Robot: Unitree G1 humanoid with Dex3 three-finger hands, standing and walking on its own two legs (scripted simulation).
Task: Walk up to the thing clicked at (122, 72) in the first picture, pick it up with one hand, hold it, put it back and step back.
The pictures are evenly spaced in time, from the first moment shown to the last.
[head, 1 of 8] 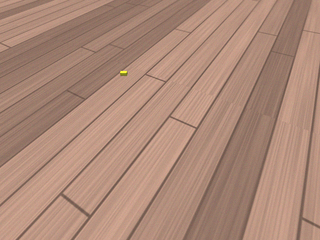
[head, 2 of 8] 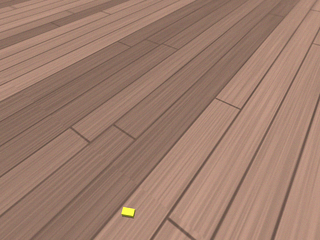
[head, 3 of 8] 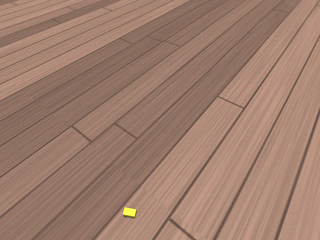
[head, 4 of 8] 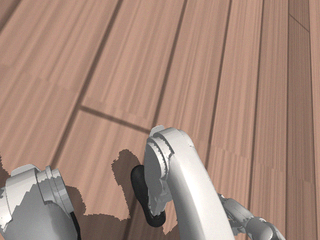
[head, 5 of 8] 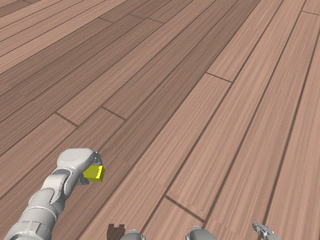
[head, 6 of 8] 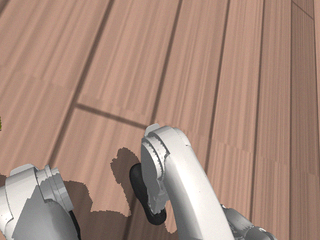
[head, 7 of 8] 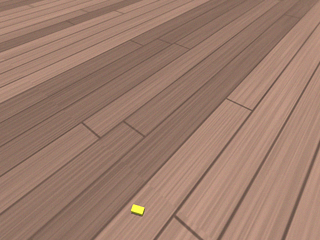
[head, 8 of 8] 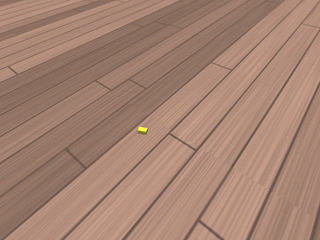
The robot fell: no
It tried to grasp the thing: yes
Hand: left
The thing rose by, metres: 0.69
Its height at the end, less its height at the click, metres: +0.00
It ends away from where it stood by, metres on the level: 0.02
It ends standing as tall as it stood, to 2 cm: yes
